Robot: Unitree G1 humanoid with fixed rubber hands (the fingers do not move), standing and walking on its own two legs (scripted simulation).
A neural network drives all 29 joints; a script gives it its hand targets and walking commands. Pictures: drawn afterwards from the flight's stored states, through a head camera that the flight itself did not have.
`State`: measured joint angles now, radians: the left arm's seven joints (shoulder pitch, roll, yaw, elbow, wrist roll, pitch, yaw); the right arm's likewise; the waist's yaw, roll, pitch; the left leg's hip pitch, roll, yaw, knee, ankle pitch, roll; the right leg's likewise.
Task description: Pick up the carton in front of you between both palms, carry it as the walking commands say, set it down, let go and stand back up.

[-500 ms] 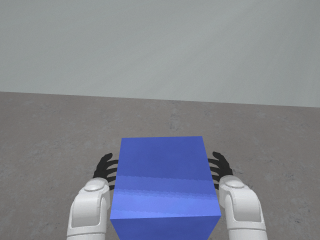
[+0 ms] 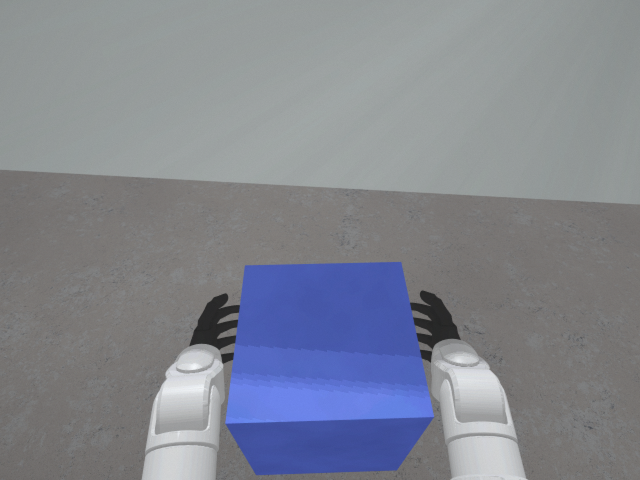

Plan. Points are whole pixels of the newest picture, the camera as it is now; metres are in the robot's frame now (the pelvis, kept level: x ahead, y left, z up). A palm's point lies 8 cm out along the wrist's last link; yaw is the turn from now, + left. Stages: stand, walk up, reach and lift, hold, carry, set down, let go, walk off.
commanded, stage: carry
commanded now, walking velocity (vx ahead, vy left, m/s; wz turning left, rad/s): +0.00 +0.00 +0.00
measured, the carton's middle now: (325, 373) +0.30 +0.00 -0.04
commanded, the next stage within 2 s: hold in 0.08 s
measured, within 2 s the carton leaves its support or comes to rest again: neither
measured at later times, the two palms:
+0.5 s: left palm (212, 375) +0.26 +0.14 +0.04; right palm (463, 382) +0.24 -0.16 +0.04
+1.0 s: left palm (242, 393) +0.32 +0.13 -0.14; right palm (424, 393) +0.32 -0.17 -0.14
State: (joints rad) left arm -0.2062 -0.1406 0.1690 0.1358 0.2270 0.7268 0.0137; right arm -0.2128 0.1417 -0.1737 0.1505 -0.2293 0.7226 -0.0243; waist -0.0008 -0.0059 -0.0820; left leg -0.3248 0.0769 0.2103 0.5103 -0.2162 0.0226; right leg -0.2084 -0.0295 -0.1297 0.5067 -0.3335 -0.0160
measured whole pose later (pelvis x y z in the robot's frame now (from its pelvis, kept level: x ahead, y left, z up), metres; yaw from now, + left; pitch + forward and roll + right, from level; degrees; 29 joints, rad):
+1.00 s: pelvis -0.09 +0.02 -0.07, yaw -8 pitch +20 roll +0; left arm -0.72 -0.16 0.51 0.52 0.35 0.24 0.01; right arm -0.79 0.08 -0.47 0.67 -0.34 0.21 0.02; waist 0.04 -0.03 0.16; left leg -1.03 -0.03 -0.02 0.94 -0.26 0.01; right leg -0.98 0.06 0.06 1.00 -0.36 0.00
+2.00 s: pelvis -0.12 +0.01 -0.31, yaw -9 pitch +45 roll +0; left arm -1.18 0.02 0.60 0.59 0.22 0.34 0.05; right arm -1.37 -0.13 -0.31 0.89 -0.17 0.30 -0.08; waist 0.13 -0.06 0.08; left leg -2.16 -0.02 -0.02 1.82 -0.45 -0.02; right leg -2.10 0.11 0.00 1.89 -0.58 0.00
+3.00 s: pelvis -0.12 +0.00 -0.39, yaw -8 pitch +37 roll +4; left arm -1.40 0.22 0.53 0.90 0.05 0.23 -0.01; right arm -1.64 -0.27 -0.09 1.15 -0.04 0.23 -0.08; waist 0.18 -0.03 0.42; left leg -2.24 0.00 0.00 2.13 -0.53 -0.05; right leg -2.21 0.14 0.01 2.23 -0.65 -0.02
